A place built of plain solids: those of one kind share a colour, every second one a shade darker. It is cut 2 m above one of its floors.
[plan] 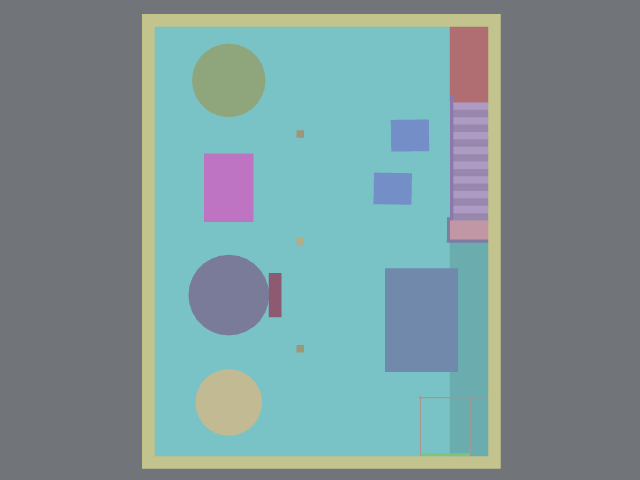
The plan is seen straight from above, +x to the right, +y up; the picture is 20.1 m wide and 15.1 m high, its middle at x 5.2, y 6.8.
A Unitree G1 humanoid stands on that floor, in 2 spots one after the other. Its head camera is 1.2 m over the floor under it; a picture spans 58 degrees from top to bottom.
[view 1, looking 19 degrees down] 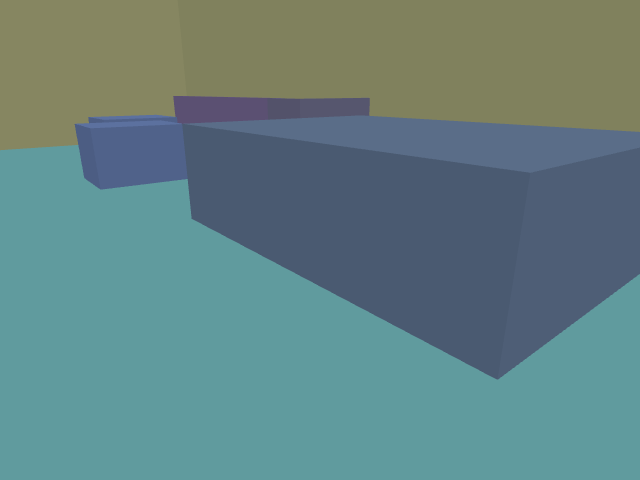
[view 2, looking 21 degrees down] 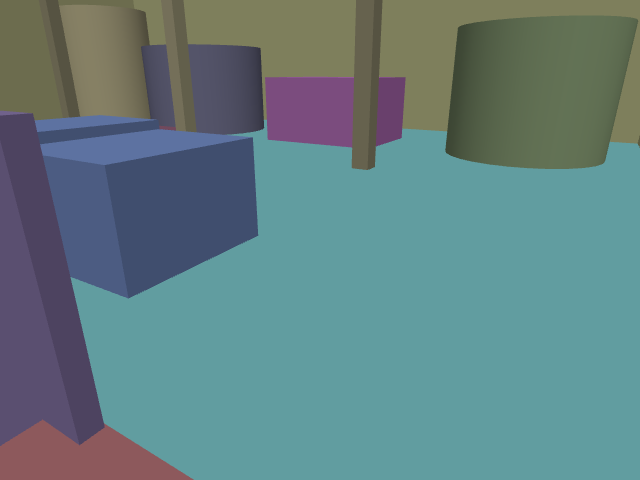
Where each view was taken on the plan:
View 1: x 5.63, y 1.90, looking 51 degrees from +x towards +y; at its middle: cooler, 2.71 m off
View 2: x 9.94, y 12.66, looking -149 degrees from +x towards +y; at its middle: upper_floor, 3.35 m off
